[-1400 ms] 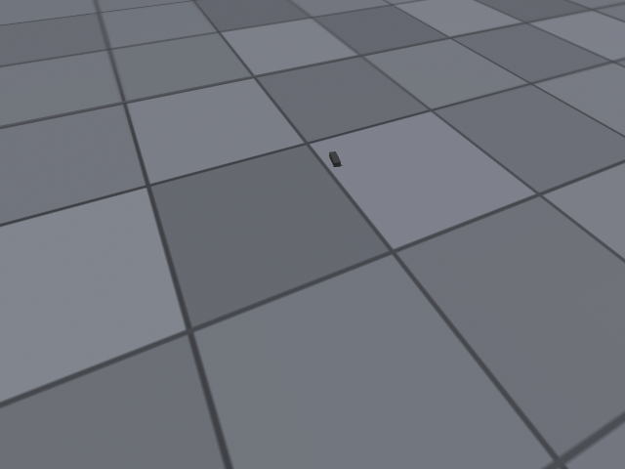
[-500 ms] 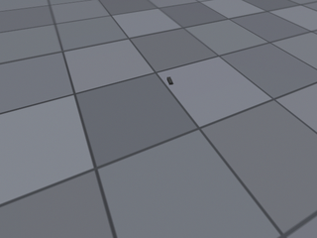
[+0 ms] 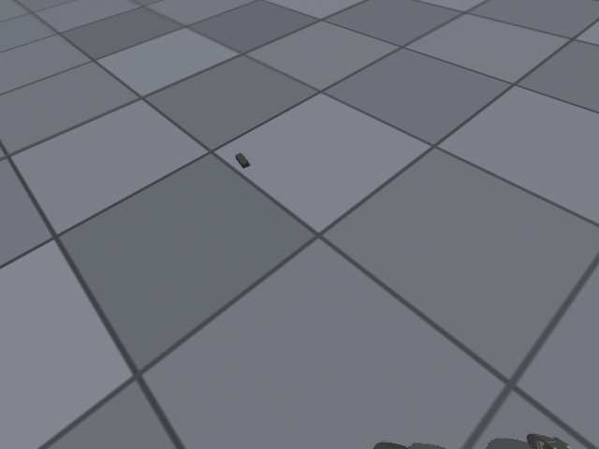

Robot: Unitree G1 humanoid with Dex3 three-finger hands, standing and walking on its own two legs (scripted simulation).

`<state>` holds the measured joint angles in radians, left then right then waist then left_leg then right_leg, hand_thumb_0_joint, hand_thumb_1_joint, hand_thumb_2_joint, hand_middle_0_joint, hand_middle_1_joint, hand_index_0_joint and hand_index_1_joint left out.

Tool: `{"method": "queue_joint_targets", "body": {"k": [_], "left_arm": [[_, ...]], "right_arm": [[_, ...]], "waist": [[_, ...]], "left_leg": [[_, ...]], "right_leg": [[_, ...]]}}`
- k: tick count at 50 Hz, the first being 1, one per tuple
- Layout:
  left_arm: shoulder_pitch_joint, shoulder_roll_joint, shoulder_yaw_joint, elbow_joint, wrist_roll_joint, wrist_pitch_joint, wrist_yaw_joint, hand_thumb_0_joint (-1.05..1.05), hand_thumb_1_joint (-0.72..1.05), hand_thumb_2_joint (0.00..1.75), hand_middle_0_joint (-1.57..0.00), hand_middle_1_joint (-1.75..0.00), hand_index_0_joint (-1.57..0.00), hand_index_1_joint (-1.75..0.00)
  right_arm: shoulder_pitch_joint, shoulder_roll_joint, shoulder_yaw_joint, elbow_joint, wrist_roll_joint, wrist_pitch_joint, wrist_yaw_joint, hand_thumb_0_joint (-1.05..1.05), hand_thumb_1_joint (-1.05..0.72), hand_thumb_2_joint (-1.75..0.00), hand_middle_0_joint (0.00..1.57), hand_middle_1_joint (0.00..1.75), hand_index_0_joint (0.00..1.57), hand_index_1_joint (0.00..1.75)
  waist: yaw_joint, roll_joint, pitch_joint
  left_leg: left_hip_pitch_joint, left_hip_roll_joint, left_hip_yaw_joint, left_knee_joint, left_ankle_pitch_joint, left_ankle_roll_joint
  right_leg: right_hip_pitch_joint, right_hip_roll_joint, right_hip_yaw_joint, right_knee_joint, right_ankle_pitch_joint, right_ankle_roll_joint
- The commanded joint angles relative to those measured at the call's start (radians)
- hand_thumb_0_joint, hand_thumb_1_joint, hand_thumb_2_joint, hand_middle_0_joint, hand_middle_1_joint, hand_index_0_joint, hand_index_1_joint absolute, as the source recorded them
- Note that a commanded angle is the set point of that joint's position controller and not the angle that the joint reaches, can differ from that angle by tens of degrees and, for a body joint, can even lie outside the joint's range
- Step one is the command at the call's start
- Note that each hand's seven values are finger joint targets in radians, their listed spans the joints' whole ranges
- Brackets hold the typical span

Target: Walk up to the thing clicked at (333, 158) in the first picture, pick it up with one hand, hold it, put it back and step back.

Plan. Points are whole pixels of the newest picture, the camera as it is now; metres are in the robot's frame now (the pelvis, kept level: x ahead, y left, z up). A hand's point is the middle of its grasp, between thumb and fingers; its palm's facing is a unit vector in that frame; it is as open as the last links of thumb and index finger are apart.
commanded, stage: walk up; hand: left
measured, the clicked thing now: (242, 160) +1.61 +0.35 -0.76
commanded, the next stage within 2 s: none
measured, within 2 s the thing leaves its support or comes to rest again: neither
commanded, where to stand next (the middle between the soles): +1.19 +0.54 m, yaw -60 degrees
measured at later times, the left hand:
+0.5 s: hand (116, 335) +0.35 +0.36 -0.15, palm faces -0.30 -0.82 -0.49, open 7.4 cm
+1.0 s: hand (179, 182) +0.75 +0.32 -0.13, palm faces -0.44 -0.73 -0.53, open 7.3 cm
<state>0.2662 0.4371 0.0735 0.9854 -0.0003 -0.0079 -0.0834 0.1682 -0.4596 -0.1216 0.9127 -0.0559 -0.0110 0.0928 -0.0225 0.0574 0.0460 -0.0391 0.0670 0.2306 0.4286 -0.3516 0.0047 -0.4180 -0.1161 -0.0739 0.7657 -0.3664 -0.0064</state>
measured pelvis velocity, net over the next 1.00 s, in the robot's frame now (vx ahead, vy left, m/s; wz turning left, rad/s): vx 0.50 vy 0.13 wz -0.51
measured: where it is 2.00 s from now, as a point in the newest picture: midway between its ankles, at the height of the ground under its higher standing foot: (231, 267)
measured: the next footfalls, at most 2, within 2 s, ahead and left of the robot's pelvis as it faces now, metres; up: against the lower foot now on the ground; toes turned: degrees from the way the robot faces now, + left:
right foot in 0.06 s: +0.12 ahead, -0.15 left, +0.00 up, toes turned -12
left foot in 0.50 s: +0.47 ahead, +0.16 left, +0.00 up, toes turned -13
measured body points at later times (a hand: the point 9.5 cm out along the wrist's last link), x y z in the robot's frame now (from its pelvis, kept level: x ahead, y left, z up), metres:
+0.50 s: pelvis +0.27 +0.07 -0.03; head +0.28 +0.04 +0.42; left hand +0.37 +0.40 -0.12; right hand +0.31 -0.31 -0.11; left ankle +0.44 +0.17 -0.74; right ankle +0.08 -0.13 -0.73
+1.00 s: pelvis +0.50 +0.13 -0.03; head +0.50 +0.09 +0.42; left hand +0.77 +0.35 -0.10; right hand +0.38 -0.16 -0.17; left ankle +0.48 +0.21 -0.69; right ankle +0.53 +0.02 -0.74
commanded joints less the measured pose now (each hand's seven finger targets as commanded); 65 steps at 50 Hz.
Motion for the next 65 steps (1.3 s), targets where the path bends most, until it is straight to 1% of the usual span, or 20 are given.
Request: {"method": "queue_joint_targets", "body": {"k": [1,3,5,6,11,20,24,26,27,28,31,35,38,42,45,47,49,54,62,65], "left_arm": [[0.122,0.211,0.067,-0.040,-0.001,-0.043,0.026,0.00,0.90,0.90,-0.20,-0.30,-0.20,-0.30],[0.383,0.324,0.109,0.019,0.014,-0.062,0.065,0.00,0.90,0.90,-0.20,-0.30,-0.20,-0.30],[0.255,0.352,0.100,-0.069,0.012,-0.065,0.090,0.00,0.90,0.90,-0.20,-0.30,-0.20,-0.30],[0.167,0.394,0.096,-0.109,0.006,-0.075,0.098,0.00,0.90,0.90,-0.20,-0.30,-0.20,-0.30],[0.027,0.328,0.069,-0.159,-0.015,-0.113,0.121,0.00,0.90,0.90,-0.20,-0.30,-0.20,-0.30],[0.080,0.348,0.073,-0.164,0.008,-0.139,0.132,0.00,0.90,0.90,-0.20,-0.30,-0.20,-0.30],[-0.011,0.333,0.063,-0.199,0.012,-0.115,0.145,0.00,0.90,0.90,-0.20,-0.30,-0.20,-0.30],[0.145,0.112,-0.012,-0.202,0.021,-0.095,0.150,0.00,0.90,0.90,-0.20,-0.30,-0.20,-0.30],[0.204,0.141,-0.016,-0.191,-0.005,-0.086,0.168,0.00,0.90,0.90,-0.20,-0.30,-0.20,-0.30],[0.199,0.194,-0.008,-0.158,-0.004,-0.081,0.173,0.00,0.90,0.90,-0.20,-0.30,-0.20,-0.30],[0.132,0.287,0.036,-0.103,-0.032,-0.079,0.141,0.00,0.90,0.90,-0.20,-0.30,-0.20,-0.30],[0.118,0.208,0.017,-0.106,-0.029,-0.065,0.139,0.00,0.90,0.90,-0.20,-0.30,-0.20,-0.30],[-0.007,0.186,0.011,-0.167,-0.028,-0.064,0.142,0.00,0.90,0.90,-0.20,-0.30,-0.20,-0.30],[0.043,0.167,0.020,-0.157,-0.029,-0.058,0.143,0.00,0.90,0.90,-0.20,-0.30,-0.20,-0.30],[0.322,0.240,0.076,-0.082,-0.013,-0.055,0.171,0.00,0.90,0.90,-0.20,-0.30,-0.20,-0.30],[0.313,0.339,0.104,-0.134,-0.004,-0.052,0.198,0.00,0.90,0.90,-0.20,-0.30,-0.20,-0.30],[0.117,0.350,0.094,-0.210,-0.023,-0.057,0.221,0.00,0.90,0.90,-0.20,-0.30,-0.20,-0.30],[0.042,0.288,0.082,-0.207,0.009,-0.099,0.197,0.00,0.90,0.90,-0.20,-0.30,-0.20,-0.30],[0.084,0.390,0.116,-0.194,0.045,-0.108,0.193,0.00,0.90,0.90,-0.20,-0.30,-0.20,-0.30],[-0.012,0.392,0.112,-0.204,0.042,-0.096,0.196,0.00,0.90,0.90,-0.20,-0.30,-0.20,-0.30]], "right_arm": [[-0.219,-0.198,-0.043,-0.178,-0.013,-0.024,0.014,0.00,-0.90,-0.90,0.20,0.30,0.20,0.30],[-0.230,-0.117,-0.012,-0.212,-0.016,-0.016,0.017,0.00,-0.90,-0.90,0.20,0.30,0.20,0.30],[-0.207,-0.143,-0.001,-0.261,0.011,-0.013,0.035,0.00,-0.90,-0.90,0.20,0.30,0.20,0.30],[-0.229,-0.188,-0.011,-0.261,0.010,-0.022,0.034,0.00,-0.90,-0.90,0.20,0.30,0.20,0.30],[-0.100,-0.221,-0.012,-0.204,0.019,-0.008,0.036,0.00,-0.90,-0.90,0.20,0.30,0.20,0.30],[-0.163,-0.183,-0.022,-0.281,0.011,0.019,0.075,0.00,-0.90,-0.90,0.20,0.30,0.20,0.30],[0.130,-0.206,-0.065,-0.212,0.014,0.014,0.054,0.00,-0.90,-0.90,0.20,0.30,0.20,0.30],[0.314,-0.319,-0.110,-0.154,-0.013,-0.014,0.008,0.00,-0.90,-0.90,0.20,0.30,0.20,0.30],[0.176,-0.392,-0.122,-0.195,0.014,-0.022,-0.004,0.00,-0.90,-0.90,0.20,0.30,0.20,0.30],[0.057,-0.393,-0.132,-0.210,0.048,-0.015,-0.003,0.00,-0.90,-0.90,0.20,0.30,0.20,0.30],[0.008,-0.208,-0.086,-0.240,0.026,-0.020,-0.016,0.00,-0.90,-0.90,0.20,0.30,0.20,0.30],[0.113,-0.151,-0.056,-0.222,0.015,-0.032,-0.027,0.00,-0.90,-0.90,0.20,0.30,0.20,0.30],[0.122,-0.137,-0.051,-0.238,-0.002,-0.023,-0.029,0.00,-0.90,-0.90,0.20,0.30,0.20,0.30],[0.059,-0.132,-0.052,-0.291,-0.016,0.001,-0.025,0.00,-0.90,-0.90,0.20,0.30,0.20,0.30],[-0.004,-0.111,-0.041,-0.339,-0.009,0.011,-0.024,0.00,-0.90,-0.90,0.20,0.30,0.20,0.30],[0.137,-0.111,-0.031,-0.327,-0.016,0.032,-0.029,0.00,-0.90,-0.90,0.20,0.30,0.20,0.30],[0.135,-0.219,-0.064,-0.316,-0.019,0.053,-0.034,0.00,-0.90,-0.90,0.20,0.30,0.20,0.30],[0.136,-0.173,-0.041,-0.255,-0.004,0.073,0.000,0.00,-0.90,-0.90,0.20,0.30,0.20,0.30],[0.014,-0.176,-0.052,-0.292,-0.009,0.085,0.028,0.00,-0.90,-0.90,0.20,0.30,0.20,0.30],[0.131,-0.187,-0.067,-0.260,-0.007,0.073,0.018,0.00,-0.90,-0.90,0.20,0.30,0.20,0.30]], "waist": [[0.104,-0.017,-0.020],[0.229,-0.374,-0.033],[0.140,-0.276,0.036],[0.105,-0.225,0.050],[-0.004,-0.121,0.066],[0.004,-0.151,0.060],[-0.164,-0.117,-0.130],[-0.183,0.343,-0.196],[-0.085,0.398,-0.187],[-0.031,0.353,-0.153],[-0.036,0.122,-0.080],[-0.047,0.085,-0.126],[-0.073,0.099,-0.056],[-0.043,0.080,-0.054],[0.115,-0.076,-0.178],[0.099,-0.218,-0.218],[0.040,-0.066,-0.112],[-0.035,-0.098,0.017],[-0.003,-0.232,-0.001],[-0.095,-0.219,-0.080]], "left_leg": [[-0.319,0.137,-0.047,0.043,-0.317,0.130],[-0.718,-0.033,-0.017,0.630,-0.349,0.054],[-0.845,-0.047,-0.323,0.809,-0.253,-0.009],[-0.836,0.004,-0.366,0.807,-0.226,-0.008],[-0.659,0.074,-0.354,0.635,0.034,-0.005],[-0.448,0.054,-0.263,0.345,0.249,-0.033],[-0.036,0.005,-0.216,0.196,0.183,0.001],[0.210,0.211,-0.555,0.035,-0.190,0.053],[0.133,0.352,-0.941,-0.207,-0.405,0.081],[-0.006,0.354,-0.975,-0.300,-0.553,0.127],[-0.133,0.168,-0.445,-0.135,-0.105,0.011],[0.002,0.159,-0.275,-0.058,0.539,0.048],[-0.036,0.168,-0.206,-0.073,0.685,0.095],[-0.161,0.136,-0.123,0.003,0.558,0.058],[-0.421,0.059,-0.060,0.370,0.501,-0.041],[-0.777,-0.028,-0.263,0.833,-0.262,-0.105],[-0.803,0.022,-0.406,0.988,-0.205,-0.129],[-0.583,0.056,-0.344,0.796,0.014,-0.033],[-0.467,0.090,-0.267,0.536,0.017,-0.028],[-0.248,0.047,-0.209,0.363,-0.077,-0.004]], "right_leg": [[0.309,0.018,-0.130,-0.109,0.160,-0.012],[0.615,-0.025,0.168,-0.263,-0.156,-0.106],[0.466,-0.297,0.854,-0.629,-0.586,-0.225],[0.413,-0.349,0.938,-0.688,-0.624,-0.295],[0.232,-0.169,0.445,-0.558,-0.186,-0.158],[0.088,-0.040,0.178,-0.490,0.133,-0.119],[0.087,-0.065,0.144,-0.072,0.475,-0.088],[-0.289,0.133,0.127,0.506,-0.227,-0.060],[-0.387,0.180,0.128,0.641,-0.230,-0.081],[-0.320,0.075,0.193,0.683,-0.129,-0.113],[-0.219,0.004,0.176,0.470,0.096,-0.068],[-0.198,0.039,0.104,0.316,0.094,-0.018],[-0.183,0.047,0.025,0.112,0.092,-0.013],[0.048,0.087,-0.062,-0.079,0.261,-0.027],[0.531,0.062,0.002,-0.251,0.274,-0.101],[0.637,-0.331,0.668,-0.385,-0.119,-0.291],[0.428,-0.419,0.823,-0.494,-0.285,-0.378],[0.051,-0.124,0.319,-0.438,-0.073,-0.183],[-0.058,-0.076,0.250,-0.342,-0.095,-0.171],[-0.128,-0.084,0.237,-0.195,-0.012,-0.158]]}}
